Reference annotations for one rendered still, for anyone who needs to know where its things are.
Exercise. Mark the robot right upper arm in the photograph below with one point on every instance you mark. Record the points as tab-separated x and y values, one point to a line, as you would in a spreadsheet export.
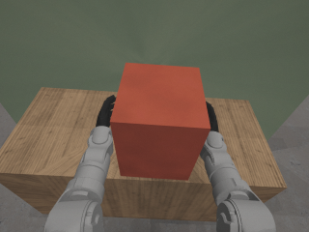
239	215

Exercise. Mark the robot left hand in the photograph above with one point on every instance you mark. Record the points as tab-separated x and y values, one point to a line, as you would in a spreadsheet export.
106	112

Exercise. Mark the robot left forearm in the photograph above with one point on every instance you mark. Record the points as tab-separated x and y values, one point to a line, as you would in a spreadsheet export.
91	173

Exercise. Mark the robot left upper arm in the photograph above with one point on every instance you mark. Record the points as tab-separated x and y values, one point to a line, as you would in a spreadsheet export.
75	216

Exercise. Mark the robot right hand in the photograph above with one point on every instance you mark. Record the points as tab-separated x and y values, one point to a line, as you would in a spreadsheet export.
212	117

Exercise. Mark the robot right forearm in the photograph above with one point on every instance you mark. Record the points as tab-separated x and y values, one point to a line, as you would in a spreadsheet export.
224	177

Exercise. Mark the pedestal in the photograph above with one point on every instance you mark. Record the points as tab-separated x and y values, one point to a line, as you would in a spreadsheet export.
43	151

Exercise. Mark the carton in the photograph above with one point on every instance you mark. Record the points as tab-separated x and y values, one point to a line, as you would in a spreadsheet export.
160	121

